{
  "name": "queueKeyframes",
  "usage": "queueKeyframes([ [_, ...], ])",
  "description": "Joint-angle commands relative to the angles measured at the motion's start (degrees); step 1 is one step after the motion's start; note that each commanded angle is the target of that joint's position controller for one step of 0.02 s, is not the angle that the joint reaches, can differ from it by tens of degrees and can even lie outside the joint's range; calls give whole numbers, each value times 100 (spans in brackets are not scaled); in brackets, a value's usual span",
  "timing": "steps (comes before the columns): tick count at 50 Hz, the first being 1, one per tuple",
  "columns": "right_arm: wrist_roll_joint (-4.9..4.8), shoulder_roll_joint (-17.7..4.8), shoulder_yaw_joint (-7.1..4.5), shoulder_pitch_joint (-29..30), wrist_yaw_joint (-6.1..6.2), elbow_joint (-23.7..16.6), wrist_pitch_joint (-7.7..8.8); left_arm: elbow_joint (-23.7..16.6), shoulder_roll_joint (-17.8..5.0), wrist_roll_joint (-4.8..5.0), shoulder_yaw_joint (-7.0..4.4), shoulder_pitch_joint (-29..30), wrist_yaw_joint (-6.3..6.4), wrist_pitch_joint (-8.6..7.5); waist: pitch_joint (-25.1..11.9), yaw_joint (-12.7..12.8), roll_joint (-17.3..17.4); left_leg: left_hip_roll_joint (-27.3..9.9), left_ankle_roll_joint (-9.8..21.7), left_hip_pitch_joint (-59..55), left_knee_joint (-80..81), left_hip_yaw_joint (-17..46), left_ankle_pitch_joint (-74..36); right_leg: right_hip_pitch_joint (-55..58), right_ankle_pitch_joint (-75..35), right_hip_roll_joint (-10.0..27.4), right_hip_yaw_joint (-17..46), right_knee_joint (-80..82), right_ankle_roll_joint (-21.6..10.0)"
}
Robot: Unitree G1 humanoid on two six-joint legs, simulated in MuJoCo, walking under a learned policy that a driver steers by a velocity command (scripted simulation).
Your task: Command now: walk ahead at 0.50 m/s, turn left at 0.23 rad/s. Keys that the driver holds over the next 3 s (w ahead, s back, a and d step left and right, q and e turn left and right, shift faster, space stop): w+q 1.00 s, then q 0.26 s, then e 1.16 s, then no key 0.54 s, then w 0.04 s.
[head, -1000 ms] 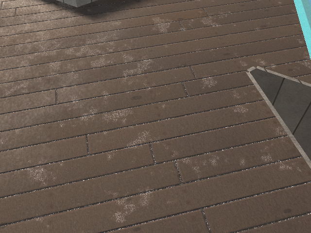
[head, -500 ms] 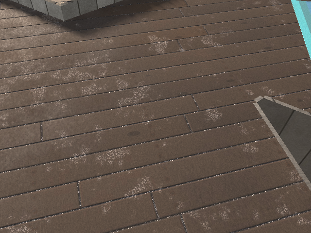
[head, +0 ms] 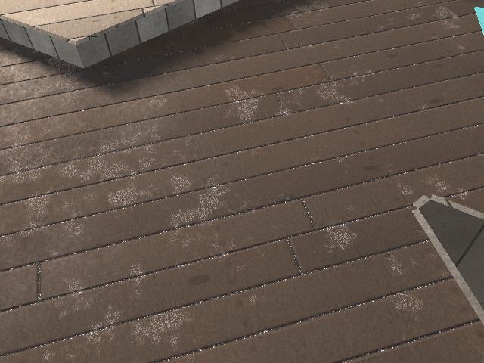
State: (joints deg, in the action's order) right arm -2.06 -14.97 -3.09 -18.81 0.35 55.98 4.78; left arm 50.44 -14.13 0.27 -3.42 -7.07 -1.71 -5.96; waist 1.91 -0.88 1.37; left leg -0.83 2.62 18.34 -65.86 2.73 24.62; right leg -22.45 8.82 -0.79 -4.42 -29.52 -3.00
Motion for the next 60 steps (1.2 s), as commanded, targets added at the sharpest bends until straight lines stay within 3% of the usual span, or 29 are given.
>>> queueKeyframes([
  [1,1,-589,-195,89,49,-389,43,-64,-468,-107,-100,-414,28,-97,-461,163,-567,-715,85,1649,-256,402,-762,1696,-214,1649,1830,1805,-808],
  [3,-18,-335,-186,-72,41,-341,-109,35,-471,-120,-115,-434,36,-137,-313,32,-594,-769,57,1480,-49,393,-928,1353,-521,1555,1317,2089,-833],
  [6,23,-318,-216,299,48,-506,-210,147,-654,-134,-177,-568,133,-154,-32,41,-436,-761,-39,2036,454,499,-1613,1366,-967,1526,727,2288,-813],
  [12,97,-176,-157,1254,-116,-871,-147,213,-781,-97,-192,-787,279,-78,218,310,-346,-604,-80,2118,2187,-18,-3040,1706,-1377,1360,-275,2399,-559],
  [17,81,-93,-82,2012,-304,-1367,-154,372,-912,-4,-248,-1282,316,131,439,539,-299,-465,92,2552,2867,-449,-2479,2869,-2233,1710,-584,1912,-524],
  [20,63,-316,-186,1776,-398,-1531,-182,263,-1142,46,-313,-1065,366,253,74,198,-606,-12,369,1701,2930,-930,-1658,3105,-4697,1771,-826,987,-364],
  [22,28,-752,-421,586,-376,-1327,-202,169,-1274,73,-336,-835,401,330,-609,-522,-709,420,689,29,3205,-1074,-1559,2751,-5542,1614,-947,-717,-173],
  [23,43,-1174,-626,-351,-265,-1106,-235,81,-1246,60,-311,-769,407,300,-1097,-981,-361,223,961,-1657,3582,-419,-1774,1624,-4242,1370,-963,-2263,74],
  [24,34,-1752,-729,-486,-170,-1039,-248,-189,-373,-148,-70,-1179,311,160,-1459,-420,1133,-1229,1819,-3585,3803,2428,-1428,-948,1094,306,-730,-4342,422],
  [25,122,-1587,-623,-586,-193,-1218,-165,-376,-504,54,-26,-951,210,-129,-2323,-491,923,-1947,2452,-4315,4771,4676,-921,-1955,2586,-256,712,-5390,415],
  [26,173,-1173,-512,-468,-196,-1199,-107,-538,-806,259,-110,-342,139,-295,-1718,-657,514,-1728,2062,-4036,4888,3838,-1208,-2524,2105,125,1053,-5326,240],
  [27,124,-915,-445,-118,-194,-1248,-56,-567,-797,253,-91,-210,137,-365,-1147,-448,139,-1458,1803,-3217,4852,2952,-1650,-2435,1595,405,1013,-4796,130],
  [28,115,-756,-395,323,-205,-1347,-33,-497,-794,106,-126,-196,184,-362,-777,-168,-221,-1213,1616,-2318,4910,2383,-2195,-2046,1323,600,965,-4246,153],
  [29,152,-586,-327,572,-190,-1448,-24,-470,-875,9,-188,-286,207,-281,-630,27,-260,-1054,1531,-1731,5058,2029,-2648,-1624,1115,731,966,-3931,192],
  [32,133,-765,-350,582,-104,-1512,-10,-564,-750,-77,-199,-355,214,-72,-436,238,-98,-898,1565,-838,5282,1630,-3245,-1202,911,777,859,-3121,477],
  [35,107,-984,-407,312,15,-1489,-36,-812,-569,-119,-132,333,236,-14,-245,40,22,-589,1342,-483,5332,1230,-3173,-1217,-169,582,713,-1847,658],
  [38,86,-977,-409,94,49,-1464,-97,-996,-449,-62,-68,893,178,-44,-202,-211,282,-346,1046,-311,5224,1085,-2536,-781,-1240,271,655,-595,637],
  [43,52,-901,-391,-222,75,-1377,-170,-1239,-739,25,-134,1234,70,-151,-210,-302,464,-637,902,-966,4635,1831,-1973,-572,-1022,96,871,174,477],
  [45,75,-918,-399,-140,103,-1427,-206,-1201,-866,37,-190,944,46,-226,-262,-103,645,-707,826,-1150,4269,2120,-2153,-200,-542,64,843,323,320],
  [46,81,-828,-364,-35,104,-1485,-217,-1077,-962,16,-254,472,63,-259,-447,162,667,-528,705,-1081,3886,2076,-2429,450,-585,44,748,552,179],
  [47,119,-577,-268,65,82,-1591,-196,-969,-1181,-82,-338,-246,96,-290,-1035,513,483,-235,510,-664,2853,1784,-2451,1694,-586,544,1121,395,-109],
  [48,91,-259,-169,-378,81,-1730,-160,-877,-1647,-192,-458,-1125,144,-267,-1952,587,-601,443,90,911,946,1041,-1161,3804,-91,1817,2851,426,-800],
  [49,-12,-362,-124,-798,85,-1817,-128,-698,-1601,-76,-465,-1401,96,-179,-2298,436,-2082,527,-61,2313,-353,725,1041,4517,1303,2624,4955,1017,-1322],
  [50,-50,-914,-247,-526,80,-1719,-148,-836,-1067,9,-322,-1107,99,-136,-1496,530,-1289,142,-104,2814,-909,843,690,3908,2176,2456,4566,1218,-1114],
  [52,88,-994,-311,276,86,-1894,-230,-938,-728,-94,-189,-431,136,-17,-352,400,-491,-171,-215,2545,-800,524,-23,2249,196,1982,2839,1314,-819],
  [53,142,-931,-343,311,80,-1935,-267,-929,-619,-121,-152,-240,151,-10,-199,219,-535,-314,-244,2303,-538,503,-106,1763,-930,1805,2272,1308,-767],
  [54,112,-808,-340,174,69,-1944,-320,-902,-635,-139,-150,-156,149,-16,-178,78,-680,-404,-278,1981,-352,412,-85,1425,-1790,1673,1788,1329,-734],
  [56,89,-567,-285,192,71,-2070,-401,-824,-794,-113,-213,-97,156,-40,-232,-1,-797,-408,-396,1870,94,183,-252,1239,-2976,1595,1152,1432,-846],
  [60,106,-427,-209,475,-28,-2212,-451,-773,-1072,-62,-319,14,266,108,-591,47,-751,-425,-429,1529,1345,-81,-1537,1426,-3303,1556,335,1483,-843],
])
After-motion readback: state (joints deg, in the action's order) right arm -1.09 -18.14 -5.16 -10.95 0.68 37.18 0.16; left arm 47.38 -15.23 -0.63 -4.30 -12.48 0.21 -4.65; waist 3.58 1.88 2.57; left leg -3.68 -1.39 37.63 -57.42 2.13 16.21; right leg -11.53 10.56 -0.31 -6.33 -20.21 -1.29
